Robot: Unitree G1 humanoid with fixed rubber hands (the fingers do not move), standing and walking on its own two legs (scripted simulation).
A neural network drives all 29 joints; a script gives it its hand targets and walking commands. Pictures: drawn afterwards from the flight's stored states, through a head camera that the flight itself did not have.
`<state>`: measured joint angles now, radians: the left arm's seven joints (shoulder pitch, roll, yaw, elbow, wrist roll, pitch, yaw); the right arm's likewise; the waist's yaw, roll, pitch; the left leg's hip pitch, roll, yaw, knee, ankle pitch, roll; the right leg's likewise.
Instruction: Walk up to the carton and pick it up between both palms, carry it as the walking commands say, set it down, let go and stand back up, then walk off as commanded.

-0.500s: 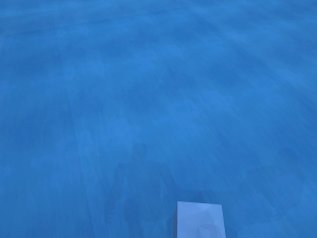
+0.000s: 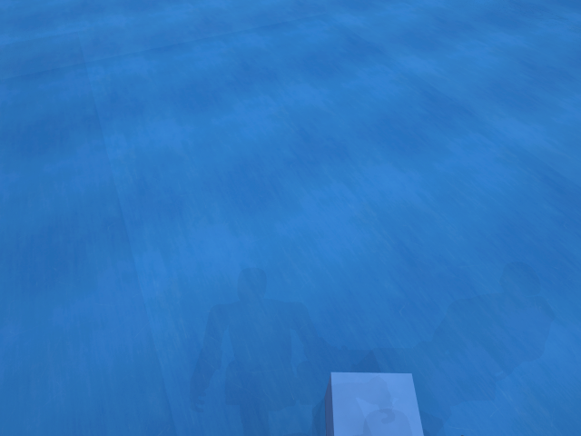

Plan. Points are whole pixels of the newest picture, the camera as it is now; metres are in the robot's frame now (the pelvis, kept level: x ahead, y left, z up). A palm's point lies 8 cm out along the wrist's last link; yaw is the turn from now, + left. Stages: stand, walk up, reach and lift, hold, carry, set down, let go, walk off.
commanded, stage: walk up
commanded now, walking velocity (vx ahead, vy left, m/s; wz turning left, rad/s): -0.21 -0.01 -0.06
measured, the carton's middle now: (368, 426) +0.26 -0.17 -0.62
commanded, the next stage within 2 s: none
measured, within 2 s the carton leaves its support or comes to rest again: neither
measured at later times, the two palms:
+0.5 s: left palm out of the picture -0.08 +0.23 -0.14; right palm out of the picture -0.03 -0.27 -0.11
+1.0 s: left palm out of the picture -0.30 +0.15 -0.10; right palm out of the picture -0.21 -0.31 -0.13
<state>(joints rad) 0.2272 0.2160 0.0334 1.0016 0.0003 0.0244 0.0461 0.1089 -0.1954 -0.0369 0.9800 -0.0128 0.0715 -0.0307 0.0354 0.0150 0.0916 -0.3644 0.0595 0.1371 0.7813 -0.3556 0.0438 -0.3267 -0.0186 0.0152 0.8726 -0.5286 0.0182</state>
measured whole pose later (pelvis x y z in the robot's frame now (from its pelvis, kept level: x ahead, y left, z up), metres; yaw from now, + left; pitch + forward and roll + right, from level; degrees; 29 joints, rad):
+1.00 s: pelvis -0.28 -0.08 +0.03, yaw +2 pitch -3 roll +3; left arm 0.31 0.14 0.03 1.00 0.00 0.02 0.04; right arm 0.17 -0.20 -0.07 0.98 -0.01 0.12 -0.01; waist 0.04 0.05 0.11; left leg -0.31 0.02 0.11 1.04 -0.32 -0.02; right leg -0.31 -0.02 -0.14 0.51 -0.17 -0.04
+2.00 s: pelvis -0.18 +0.02 +0.01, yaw +1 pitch -1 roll -2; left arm 0.39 0.15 0.03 1.04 0.00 -0.05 0.02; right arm 0.16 -0.20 -0.04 1.00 -0.01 -0.02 0.02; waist 0.03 0.05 0.06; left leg -0.38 0.01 0.14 0.66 -0.27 0.10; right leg -0.14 -0.06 -0.05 0.82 -0.51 0.03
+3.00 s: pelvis -0.18 -0.02 +0.03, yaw -3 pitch -3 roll -2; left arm 0.25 0.24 0.03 1.04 0.00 0.07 -0.02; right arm 0.20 -0.20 -0.07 1.00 -0.01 0.02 -0.06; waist 0.04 0.00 0.07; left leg -0.26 0.09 0.16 0.52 -0.21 0.04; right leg -0.39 -0.03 -0.01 0.97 -0.44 0.03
